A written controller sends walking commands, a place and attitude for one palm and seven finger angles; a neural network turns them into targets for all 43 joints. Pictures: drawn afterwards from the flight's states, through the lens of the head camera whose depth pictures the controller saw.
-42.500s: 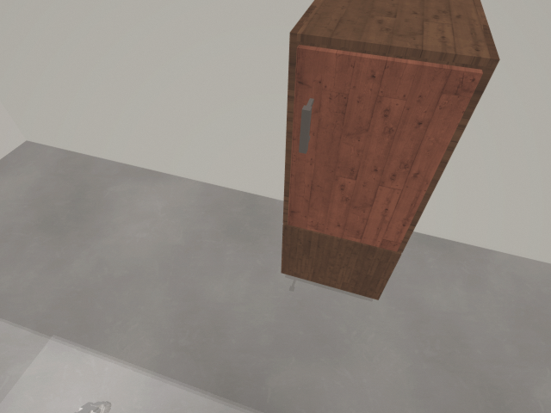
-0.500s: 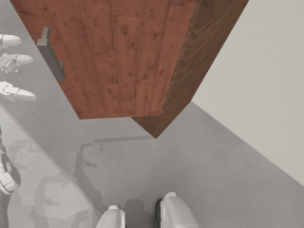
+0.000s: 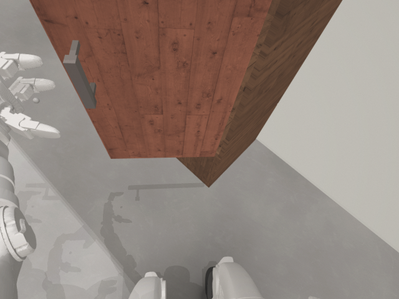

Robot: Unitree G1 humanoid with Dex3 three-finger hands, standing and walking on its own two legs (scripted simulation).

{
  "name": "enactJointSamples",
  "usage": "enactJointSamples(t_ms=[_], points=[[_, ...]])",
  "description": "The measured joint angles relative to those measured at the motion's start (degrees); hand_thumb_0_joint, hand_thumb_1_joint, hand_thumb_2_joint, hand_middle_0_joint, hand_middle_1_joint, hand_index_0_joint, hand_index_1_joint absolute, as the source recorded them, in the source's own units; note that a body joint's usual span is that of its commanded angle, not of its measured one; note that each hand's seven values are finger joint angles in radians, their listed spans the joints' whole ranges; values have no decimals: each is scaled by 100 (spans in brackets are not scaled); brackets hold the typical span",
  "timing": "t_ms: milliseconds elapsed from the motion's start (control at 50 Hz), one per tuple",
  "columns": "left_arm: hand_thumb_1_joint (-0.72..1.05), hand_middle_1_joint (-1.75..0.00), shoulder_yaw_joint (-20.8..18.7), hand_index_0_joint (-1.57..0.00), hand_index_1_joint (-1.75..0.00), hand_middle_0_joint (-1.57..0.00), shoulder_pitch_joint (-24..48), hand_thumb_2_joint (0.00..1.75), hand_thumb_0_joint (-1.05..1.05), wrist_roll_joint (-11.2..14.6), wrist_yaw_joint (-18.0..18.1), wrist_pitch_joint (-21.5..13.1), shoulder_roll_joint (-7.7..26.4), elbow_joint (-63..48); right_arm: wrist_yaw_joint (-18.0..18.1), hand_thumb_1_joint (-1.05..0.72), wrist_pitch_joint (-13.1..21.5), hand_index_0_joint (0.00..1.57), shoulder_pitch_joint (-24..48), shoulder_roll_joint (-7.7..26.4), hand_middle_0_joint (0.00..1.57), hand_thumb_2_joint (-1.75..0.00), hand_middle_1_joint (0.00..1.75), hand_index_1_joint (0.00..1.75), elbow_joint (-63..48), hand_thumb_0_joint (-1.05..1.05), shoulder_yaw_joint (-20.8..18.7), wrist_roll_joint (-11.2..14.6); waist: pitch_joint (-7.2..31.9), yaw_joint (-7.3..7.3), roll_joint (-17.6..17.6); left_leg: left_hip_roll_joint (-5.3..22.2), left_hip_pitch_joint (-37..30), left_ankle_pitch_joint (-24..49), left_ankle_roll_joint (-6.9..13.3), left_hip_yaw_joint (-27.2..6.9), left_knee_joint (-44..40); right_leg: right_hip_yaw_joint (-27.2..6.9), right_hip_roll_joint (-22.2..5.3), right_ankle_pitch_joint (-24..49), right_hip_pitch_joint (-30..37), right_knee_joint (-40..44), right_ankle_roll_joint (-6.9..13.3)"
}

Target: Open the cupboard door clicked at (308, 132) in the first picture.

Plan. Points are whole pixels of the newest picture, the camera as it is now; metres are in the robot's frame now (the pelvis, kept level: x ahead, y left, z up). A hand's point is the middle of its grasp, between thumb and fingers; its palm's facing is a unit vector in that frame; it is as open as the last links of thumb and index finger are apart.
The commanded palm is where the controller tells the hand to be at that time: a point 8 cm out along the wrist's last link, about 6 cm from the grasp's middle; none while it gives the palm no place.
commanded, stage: move the hooked fingers beside the handle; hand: left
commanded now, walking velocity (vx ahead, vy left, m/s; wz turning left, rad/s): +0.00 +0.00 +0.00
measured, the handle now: (83, 76) +0.52 +0.21 +0.08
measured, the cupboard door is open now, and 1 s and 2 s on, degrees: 47 47 47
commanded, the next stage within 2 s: slide the fingers in behind the handle in 0.14 s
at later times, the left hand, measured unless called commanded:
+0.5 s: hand (46, 99) +0.47 +0.27 +0.08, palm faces +0.00 -1.00 +0.00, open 14.0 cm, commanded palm +0.44 +0.31 +0.08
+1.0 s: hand (69, 103) +0.46 +0.23 +0.08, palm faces +0.00 -1.00 -0.01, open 14.0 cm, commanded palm +0.44 +0.27 +0.08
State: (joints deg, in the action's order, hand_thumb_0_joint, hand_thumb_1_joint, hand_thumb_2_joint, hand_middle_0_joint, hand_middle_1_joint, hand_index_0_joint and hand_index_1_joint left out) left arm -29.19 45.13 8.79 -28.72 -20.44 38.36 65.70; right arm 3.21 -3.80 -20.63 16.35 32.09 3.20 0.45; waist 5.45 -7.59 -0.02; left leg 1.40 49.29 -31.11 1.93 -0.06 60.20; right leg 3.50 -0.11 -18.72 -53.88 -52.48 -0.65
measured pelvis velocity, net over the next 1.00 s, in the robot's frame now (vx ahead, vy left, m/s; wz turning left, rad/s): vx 0.00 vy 0.00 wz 0.01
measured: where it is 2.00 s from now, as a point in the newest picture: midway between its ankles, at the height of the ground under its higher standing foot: outside the picture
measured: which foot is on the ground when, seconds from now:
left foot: down 0.00-1.00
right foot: down 0.00-1.00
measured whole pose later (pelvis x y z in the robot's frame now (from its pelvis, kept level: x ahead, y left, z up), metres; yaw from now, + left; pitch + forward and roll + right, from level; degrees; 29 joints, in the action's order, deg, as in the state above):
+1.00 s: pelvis +0.00 +0.00 +0.00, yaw +1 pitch +18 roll -3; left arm -22.9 43.0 9.0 -21.3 -21.6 29.1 61.8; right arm 2.6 -3.4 -21.0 15.6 33.5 2.6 0.5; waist 5.9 -6.8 -0.7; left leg 0.8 46.7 -30.4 1.7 0.0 58.7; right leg 3.2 -0.6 -18.8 -51.8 -52.2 -0.5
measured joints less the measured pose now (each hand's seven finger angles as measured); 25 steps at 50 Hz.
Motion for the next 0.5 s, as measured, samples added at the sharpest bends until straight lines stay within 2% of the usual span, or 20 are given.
enactJointSamples(t_ms=[320, 500], points=[[-50, -120, 36, -30, -120, -30, 85, 30, -1, 56, -52, 38, 67, 78, 14, -91, -21, 21, -108, 16, 21, -90, 30, 30, 84, 0, 22, 19, -27, -35, 1, 6, 46, 7, 0, -15, 41, 12, 6, 16, -35, -23, 9], [-50, -120, 123, -30, -120, -30, 93, 30, -1, 23, 90, 39, -92, -17, 4, -91, -6, 21, -160, 0, 21, -90, 30, 30, 107, 0, 16, -2, -21, -68, -4, -4, 67, 23, 6, 1, 24, -7, 0, 32, -61, -9, 2]])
